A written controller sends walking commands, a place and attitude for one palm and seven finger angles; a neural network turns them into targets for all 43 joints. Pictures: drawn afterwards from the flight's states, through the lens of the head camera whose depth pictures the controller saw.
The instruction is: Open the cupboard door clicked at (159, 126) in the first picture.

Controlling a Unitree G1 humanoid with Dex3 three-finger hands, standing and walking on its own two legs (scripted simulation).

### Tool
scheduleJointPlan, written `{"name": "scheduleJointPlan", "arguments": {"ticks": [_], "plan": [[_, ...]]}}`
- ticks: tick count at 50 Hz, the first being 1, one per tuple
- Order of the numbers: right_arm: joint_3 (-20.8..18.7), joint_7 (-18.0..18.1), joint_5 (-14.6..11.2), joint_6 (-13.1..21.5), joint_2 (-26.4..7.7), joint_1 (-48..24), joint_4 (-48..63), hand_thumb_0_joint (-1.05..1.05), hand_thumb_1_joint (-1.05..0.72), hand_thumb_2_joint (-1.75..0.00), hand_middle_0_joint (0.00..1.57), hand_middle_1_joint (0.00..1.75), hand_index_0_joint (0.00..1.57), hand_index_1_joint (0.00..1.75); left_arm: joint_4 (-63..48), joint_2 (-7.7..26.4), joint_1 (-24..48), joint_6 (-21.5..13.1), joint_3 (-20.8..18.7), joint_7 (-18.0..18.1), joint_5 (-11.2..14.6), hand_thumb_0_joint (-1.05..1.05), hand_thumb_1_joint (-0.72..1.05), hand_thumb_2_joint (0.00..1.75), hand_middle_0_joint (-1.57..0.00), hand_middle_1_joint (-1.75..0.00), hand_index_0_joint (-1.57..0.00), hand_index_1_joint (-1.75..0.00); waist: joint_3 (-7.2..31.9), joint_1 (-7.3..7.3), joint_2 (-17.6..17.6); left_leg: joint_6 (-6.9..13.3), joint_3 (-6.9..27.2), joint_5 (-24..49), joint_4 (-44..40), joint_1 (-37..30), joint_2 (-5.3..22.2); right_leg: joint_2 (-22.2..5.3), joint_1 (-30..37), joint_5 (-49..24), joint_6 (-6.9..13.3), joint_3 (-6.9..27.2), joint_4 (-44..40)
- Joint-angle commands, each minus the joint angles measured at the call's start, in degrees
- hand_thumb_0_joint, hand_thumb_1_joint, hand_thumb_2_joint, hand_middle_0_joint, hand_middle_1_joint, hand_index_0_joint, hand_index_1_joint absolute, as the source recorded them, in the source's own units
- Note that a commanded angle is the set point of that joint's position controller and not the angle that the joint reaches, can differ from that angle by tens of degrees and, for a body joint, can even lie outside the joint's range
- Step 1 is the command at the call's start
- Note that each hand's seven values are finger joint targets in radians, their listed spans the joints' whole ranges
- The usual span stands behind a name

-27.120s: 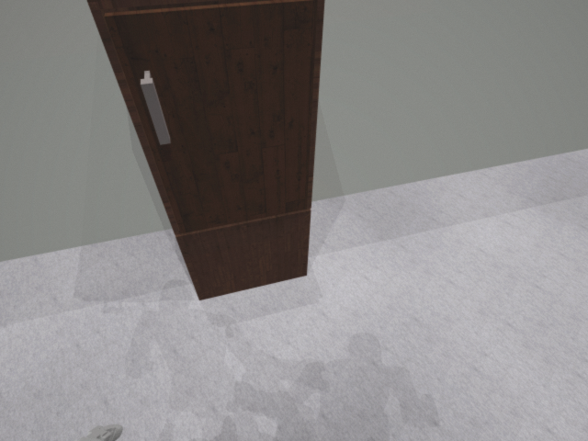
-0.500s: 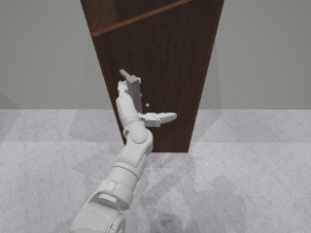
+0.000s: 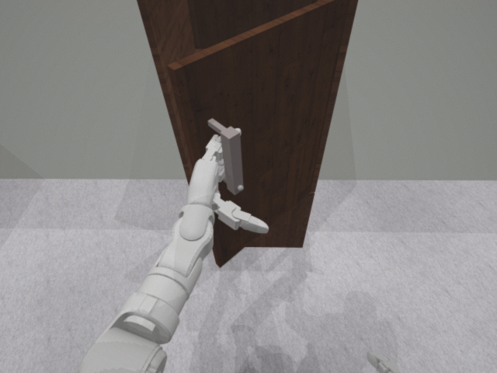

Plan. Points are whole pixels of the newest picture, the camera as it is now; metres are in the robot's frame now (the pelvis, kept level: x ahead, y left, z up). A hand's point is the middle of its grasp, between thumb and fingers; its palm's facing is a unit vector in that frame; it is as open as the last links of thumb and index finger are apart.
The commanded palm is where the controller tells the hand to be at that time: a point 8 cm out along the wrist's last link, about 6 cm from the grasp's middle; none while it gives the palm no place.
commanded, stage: slide the hand sideways off the handle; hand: left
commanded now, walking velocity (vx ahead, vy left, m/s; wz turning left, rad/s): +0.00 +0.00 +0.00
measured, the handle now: (225, 157) +0.45 +0.05 +0.11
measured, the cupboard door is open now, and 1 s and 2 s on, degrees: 44 44 44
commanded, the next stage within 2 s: draw the hand back to the body in 1.00 s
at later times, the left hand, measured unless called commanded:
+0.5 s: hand (229, 196) +0.37 +0.04 +0.10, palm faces -0.12 -0.99 +0.00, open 16.1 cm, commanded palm +0.34 +0.11 +0.10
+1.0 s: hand (187, 227) +0.31 +0.10 +0.10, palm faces -0.08 -1.00 -0.02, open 16.3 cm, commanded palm +0.29 +0.15 +0.10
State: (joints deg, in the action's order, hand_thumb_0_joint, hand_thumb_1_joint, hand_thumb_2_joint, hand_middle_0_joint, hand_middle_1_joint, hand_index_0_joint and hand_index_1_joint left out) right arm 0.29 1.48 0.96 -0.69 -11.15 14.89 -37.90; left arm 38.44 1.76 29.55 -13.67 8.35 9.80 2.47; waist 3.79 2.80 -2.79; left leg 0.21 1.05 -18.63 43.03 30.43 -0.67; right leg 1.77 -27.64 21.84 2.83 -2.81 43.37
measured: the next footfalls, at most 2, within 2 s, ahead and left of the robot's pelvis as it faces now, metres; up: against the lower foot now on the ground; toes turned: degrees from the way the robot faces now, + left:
none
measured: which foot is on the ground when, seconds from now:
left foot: down 0.00-1.00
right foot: down 0.00-1.00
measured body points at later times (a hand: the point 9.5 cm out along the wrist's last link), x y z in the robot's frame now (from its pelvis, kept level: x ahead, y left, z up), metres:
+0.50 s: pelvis +0.01 +0.01 +0.01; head +0.02 -0.01 +0.46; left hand +0.37 +0.09 +0.10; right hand +0.12 -0.22 -0.11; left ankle +0.03 +0.12 -0.71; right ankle +0.00 -0.09 -0.71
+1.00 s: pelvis +0.01 +0.00 +0.01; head +0.02 -0.02 +0.46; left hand +0.31 +0.15 +0.10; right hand +0.20 -0.22 -0.08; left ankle +0.03 +0.12 -0.71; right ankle +0.00 -0.09 -0.71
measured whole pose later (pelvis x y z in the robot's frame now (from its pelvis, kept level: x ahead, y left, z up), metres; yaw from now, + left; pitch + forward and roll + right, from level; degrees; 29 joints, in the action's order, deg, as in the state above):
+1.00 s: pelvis +0.01 +0.00 +0.01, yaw +0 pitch +2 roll +0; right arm 1.9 1.4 -1.2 3.6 -12.1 11.3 -32.8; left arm 8.2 5.6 0.6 -9.8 3.8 -2.2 7.7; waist 2.9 -1.0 -2.7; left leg 0.2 0.9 -19.1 40.0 23.2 -0.6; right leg 1.9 -20.3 22.0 2.7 -2.5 39.9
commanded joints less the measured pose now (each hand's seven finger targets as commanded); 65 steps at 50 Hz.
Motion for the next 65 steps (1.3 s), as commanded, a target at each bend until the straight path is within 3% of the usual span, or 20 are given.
{"name": "scheduleJointPlan", "arguments": {"ticks": [1, 4, 9, 12, 16, 19, 20, 22, 27, 30, 33, 36, 38, 41, 44, 49, 54, 58, 60, 65], "plan": [[-0.7, 1.2, -1.9, 4.7, -6.0, -1.6, 6.7, 0.00, -0.90, -0.90, 0.20, 0.30, 0.20, 0.30, -9.7, -3.9, 26.0, -4.0, -3.3, -5.0, 8.8, 0.00, -0.50, 0.30, -0.15, -0.30, -0.15, -0.30, 14.1, 1.50, 7.3, 1.0, -0.8, 2.5, -6.6, -10.9, -1.2, 0.0, 4.7, -10.0, -1.7, 2.3, -11.7], [-1.0, -0.3, -1.4, 6.0, -6.5, -0.9, 6.5, 0.00, -0.90, -0.90, 0.20, 0.30, 0.20, 0.30, -8.4, -1.3, 23.0, -5.6, -6.5, -1.5, 6.6, 0.00, -0.50, 0.30, -0.15, -0.30, -0.15, -0.30, 11.1, 0.09, 8.2, 1.0, -0.6, 2.8, -7.2, -9.6, -1.1, 0.0, 2.9, -7.8, -1.5, 1.6, -11.2], [-1.6, -2.6, 0.0, 5.7, -6.9, -0.1, 8.2, 0.00, -0.90, -0.90, 0.20, 0.30, 0.20, 0.30, -12.0, 1.6, 16.4, -9.1, -6.9, 1.6, 0.1, 0.00, -0.50, 0.30, -0.15, -0.30, -0.15, -0.30, 14.3, -0.94, 7.6, 1.3, -1.3, 5.9, -5.8, -9.0, -0.9, -0.2, 3.6, -12.2, -1.3, 1.7, -8.1], [-2.0, -2.7, -0.2, 5.3, -6.7, -0.7, 9.5, 0.00, -0.90, -0.90, 0.20, 0.30, 0.20, 0.30, -16.7, 1.6, 16.5, -9.2, -5.8, 1.1, -0.3, 0.00, -0.50, 0.30, -0.15, -0.30, -0.15, -0.30, 16.1, -0.72, 6.4, 1.4, -2.1, 5.8, -5.9, -9.9, -0.7, -0.3, 4.9, -13.2, -1.4, 2.4, -8.3], [-1.9, -1.8, -0.8, 4.9, -6.7, -1.8, 10.0, 0.00, -0.90, -0.90, 0.20, 0.30, 0.20, 0.30, -19.7, 2.7, 15.6, -7.2, -6.1, -0.1, 0.7, 0.00, -0.50, 0.30, -0.15, -0.30, -0.15, -0.30, 15.5, -0.57, 6.3, 1.4, -2.3, 4.7, -6.6, -10.6, -0.5, -0.1, 5.7, -12.0, -1.6, 2.7, -9.7], [-1.9, -1.3, -1.0, 5.0, -6.8, -2.4, 10.4, 0.00, -0.90, -0.90, 0.20, 0.30, 0.20, 0.30, -22.7, 3.0, 12.1, -6.0, -7.0, -0.7, 1.9, 0.00, -0.50, 0.30, -0.15, -0.30, -0.15, -0.30, 16.7, -1.66, 7.0, 1.2, -2.1, 7.2, -7.3, -12.4, -0.3, 0.3, 7.7, -14.2, -1.4, 2.1, -9.5], [-1.8, -1.3, -1.2, 5.2, -6.4, -2.8, 10.6, 0.00, -0.90, -0.90, 0.20, 0.30, 0.20, 0.30, -23.1, 1.3, 9.3, -5.4, -6.0, -1.1, 2.3, 0.00, -0.50, 0.30, -0.15, -0.30, -0.15, -0.30, 16.4, -2.05, 5.2, 1.1, -2.3, 8.5, -7.4, -13.1, -0.3, 0.2, 7.8, -16.0, -1.3, 1.9, -9.3], [-1.7, -1.3, -1.3, 5.3, -6.5, -2.8, 10.7, 0.00, -0.90, -0.90, 0.20, 0.30, 0.20, 0.30, -24.1, 0.8, 6.7, -4.4, -5.8, -1.5, 3.0, 0.00, -0.50, 0.30, -0.15, -0.30, -0.15, -0.30, 15.6, -2.11, 6.9, 1.0, -2.1, 9.5, -7.7, -13.3, -0.1, 0.4, 7.9, -16.8, -1.4, 1.4, -9.3], [-1.6, -1.4, -1.2, 5.1, -6.3, -3.8, 12.2, 0.00, -0.90, -0.90, 0.20, 0.30, 0.20, 0.30, -29.8, 4.0, -2.2, -3.3, -8.0, -2.8, 2.6, 0.00, -0.50, 0.30, -0.15, -0.30, -0.15, -0.30, 14.6, -3.69, 8.5, 1.1, -2.8, 12.1, -7.8, -12.8, -0.3, -0.2, 10.7, -21.6, -1.8, 2.3, -9.5], [-1.4, -1.6, -1.5, 4.9, -5.9, -5.1, 13.1, 0.00, -0.90, -0.90, 0.20, 0.30, 0.20, 0.30, -33.8, 3.3, -5.3, -2.7, -5.9, -4.1, 1.7, 0.00, -0.50, 0.30, -0.15, -0.30, -0.15, -0.30, 13.4, -3.54, 4.9, 1.1, -2.9, 13.1, -7.6, -14.0, -0.3, -0.3, 10.0, -22.7, -1.6, 2.4, -9.2], [-1.2, -1.2, -1.7, 4.7, -6.1, -5.6, 13.4, 0.00, -0.90, -0.90, 0.20, 0.30, 0.20, 0.30, -35.8, 4.7, -6.8, -1.6, -6.6, -5.5, 2.4, 0.00, -0.50, 0.30, -0.15, -0.30, -0.15, -0.30, 11.4, -2.97, 6.4, 1.1, -2.4, 11.4, -7.8, -13.8, -0.4, -0.3, 9.6, -21.1, -1.8, 2.5, -10.2], [-0.9, -0.6, -2.1, 5.0, -6.1, -6.9, 13.7, 0.00, -0.90, -0.90, 0.20, 0.30, 0.20, 0.30, -39.3, 4.2, -6.0, -1.0, -5.0, -7.2, 3.4, 0.00, -0.50, 0.30, -0.15, -0.30, -0.15, -0.30, 10.4, -2.05, 4.3, 1.1, -1.8, 10.3, -7.7, -14.9, -0.6, -0.3, 8.5, -19.5, -1.9, 2.4, -10.6], [-0.8, -0.3, -2.1, 5.5, -6.0, -7.3, 13.8, 0.00, -0.90, -0.90, 0.20, 0.30, 0.20, 0.30, -41.0, 4.5, -8.7, -0.7, -5.5, -8.2, 4.1, 0.00, -0.50, 0.30, -0.15, -0.30, -0.15, -0.30, 11.3, -2.55, 3.8, 1.0, -1.4, 10.9, -7.7, -15.7, -0.5, -0.1, 8.9, -19.8, -1.7, 2.1, -10.3], [-0.6, 0.1, -2.1, 6.1, -6.2, -7.3, 13.6, 0.00, -0.90, -0.90, 0.20, 0.30, 0.20, 0.30, -41.6, 5.0, -9.9, -0.4, -5.4, -9.6, 4.9, 0.00, -0.50, 0.30, -0.15, -0.30, -0.15, -0.30, 11.6, -1.99, 5.8, 1.1, -0.8, 10.8, -7.2, -15.5, -0.7, -0.3, 8.8, -20.2, -2.1, 2.1, -10.2], [-0.5, 0.2, -2.2, 6.8, -6.2, -7.4, 13.5, 0.00, -0.90, -0.90, 0.20, 0.30, 0.20, 0.30, -43.2, 4.8, -11.2, -0.5, -4.3, -11.0, 4.9, 0.00, -0.50, 0.30, -0.15, -0.30, -0.15, -0.30, 11.3, -1.75, 3.7, 1.0, -0.6, 11.3, -6.9, -16.2, -0.7, -0.2, 8.1, -20.2, -2.0, 2.0, -9.8], [-0.2, 0.4, -2.2, 7.3, -6.8, -8.1, 13.7, 0.00, -0.90, -0.90, 0.20, 0.30, 0.20, 0.30, -42.1, 8.4, -16.4, 1.0, -7.9, -12.6, 6.0, 0.00, -0.50, 0.30, -0.15, -0.30, -0.15, -0.30, 9.7, -2.54, 6.3, 1.1, -0.4, 9.5, -6.9, -13.8, -1.0, -0.7, 8.6, -18.8, -2.4, 2.6, -10.6], [0.1, 0.9, -2.3, 8.4, -6.6, -8.8, 13.2, 0.00, -0.90, -0.90, 0.20, 0.30, 0.20, 0.30, -43.6, 7.3, -9.5, 0.9, -6.2, -12.2, 6.0, 0.00, -0.50, 0.30, -0.15, -0.30, -0.15, -0.30, 8.4, -1.52, 4.5, 1.0, 0.2, 6.7, -6.7, -13.8, -0.9, -0.8, 5.9, -13.5, -2.2, 2.6, -10.9], [0.1, 1.1, -2.0, 9.4, -6.4, -8.9, 13.2, 0.00, -0.90, -0.90, 0.20, 0.30, 0.20, 0.30, -45.9, 10.0, -11.9, 0.1, -9.8, -11.5, 6.2, 0.00, -0.50, 0.30, -0.15, -0.30, -0.15, -0.30, 13.1, -3.48, 1.9, 0.9, 0.1, 9.1, -7.1, -15.6, -0.9, -0.8, 9.1, -16.0, -1.8, 2.6, -10.2], [0.2, 1.0, -1.9, 9.6, -6.3, -8.9, 13.4, 0.00, -0.90, -0.90, 0.20, 0.30, 0.20, 0.30, -46.4, 11.9, -16.2, 0.4, -12.1, -11.7, 6.7, 0.00, -0.50, 0.30, -0.15, -0.30, -0.15, -0.30, 15.1, -4.51, 4.0, 1.0, -0.1, 11.0, -7.5, -15.2, -0.9, -1.2, 12.4, -19.7, -2.2, 3.1, -10.1], [0.5, 1.2, -2.7, 9.3, -6.6, -9.9, 14.0, 0.00, -0.90, -0.90, 0.20, 0.30, 0.20, 0.30, -46.1, 11.9, -23.8, 3.8, -13.1, -14.4, 8.1, 0.00, -0.50, 0.30, -0.15, -0.30, -0.15, -0.30, 9.1, -4.71, 6.3, 1.1, -0.9, 10.2, -9.2, -13.1, -0.9, -1.5, 13.5, -21.9, -3.0, 3.4, -12.2]]}}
